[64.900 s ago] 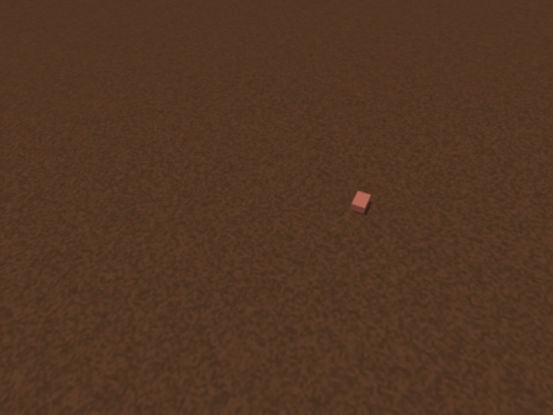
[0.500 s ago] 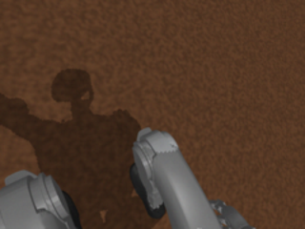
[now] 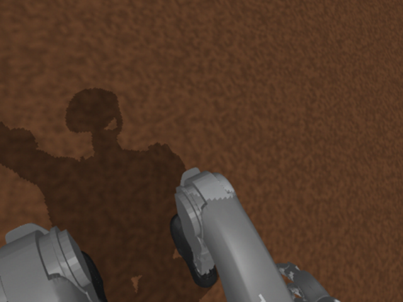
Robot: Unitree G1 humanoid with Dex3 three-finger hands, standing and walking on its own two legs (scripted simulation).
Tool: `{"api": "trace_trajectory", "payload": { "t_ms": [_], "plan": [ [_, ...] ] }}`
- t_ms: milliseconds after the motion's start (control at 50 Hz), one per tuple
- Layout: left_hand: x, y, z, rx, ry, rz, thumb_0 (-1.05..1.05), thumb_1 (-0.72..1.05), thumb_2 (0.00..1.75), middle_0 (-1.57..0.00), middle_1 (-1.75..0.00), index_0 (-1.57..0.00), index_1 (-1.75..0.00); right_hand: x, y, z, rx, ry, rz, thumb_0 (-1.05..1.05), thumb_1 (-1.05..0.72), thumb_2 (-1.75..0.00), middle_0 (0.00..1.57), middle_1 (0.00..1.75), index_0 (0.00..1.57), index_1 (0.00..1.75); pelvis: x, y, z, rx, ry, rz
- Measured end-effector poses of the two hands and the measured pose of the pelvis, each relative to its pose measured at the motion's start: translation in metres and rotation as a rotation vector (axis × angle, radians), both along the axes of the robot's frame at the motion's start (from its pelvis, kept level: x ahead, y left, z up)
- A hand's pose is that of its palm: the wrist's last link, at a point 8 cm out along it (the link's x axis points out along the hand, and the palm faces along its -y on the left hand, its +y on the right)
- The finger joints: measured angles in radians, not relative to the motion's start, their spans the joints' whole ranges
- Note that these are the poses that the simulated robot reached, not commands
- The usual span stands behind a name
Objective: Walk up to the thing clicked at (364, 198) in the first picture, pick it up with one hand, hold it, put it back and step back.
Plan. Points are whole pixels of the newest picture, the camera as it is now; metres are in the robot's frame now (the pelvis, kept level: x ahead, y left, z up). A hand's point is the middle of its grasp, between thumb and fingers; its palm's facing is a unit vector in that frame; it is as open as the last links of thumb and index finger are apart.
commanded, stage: approach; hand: left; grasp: from above
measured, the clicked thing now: out of the picture +0.54 +0.38 -0.30
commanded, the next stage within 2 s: rest palm in 1.26 s
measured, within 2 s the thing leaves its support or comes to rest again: neither
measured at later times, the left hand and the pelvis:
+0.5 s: hand out of the picture +0.53 +0.38 -0.14, palm faces -0.37 -0.08 -0.92, open 14.1 cm; pelvis +0.00 +0.00 +0.00, yaw +0 degrees
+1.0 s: hand out of the picture +0.53 +0.37 -0.14, palm faces -0.36 -0.08 -0.93, open 14.2 cm; pelvis +0.00 +0.00 +0.00, yaw +0 degrees
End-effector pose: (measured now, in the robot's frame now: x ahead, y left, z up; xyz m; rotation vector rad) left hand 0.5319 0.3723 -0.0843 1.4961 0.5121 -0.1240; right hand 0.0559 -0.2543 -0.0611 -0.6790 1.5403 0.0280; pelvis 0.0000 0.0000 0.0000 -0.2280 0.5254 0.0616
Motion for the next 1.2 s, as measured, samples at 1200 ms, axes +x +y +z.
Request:
{"api": "trace_trajectory", "payload": {
  "t_ms": [1200],
  "plan": [
    [0.002, 0.005, 0.009, -0.002, 0.114, 0.016, 0.00, -0.52, 0.92, -0.07, -1.03, -0.09, -1.00, -0.006, 0.008, -0.002, 0.007, -0.005, -0.024, 0.00, -0.92, -0.90, 0.21, 0.30, 0.21, 0.30, -0.002, 0.005, 0.002, -0.003, 0.001, 0.006]
  ]
}}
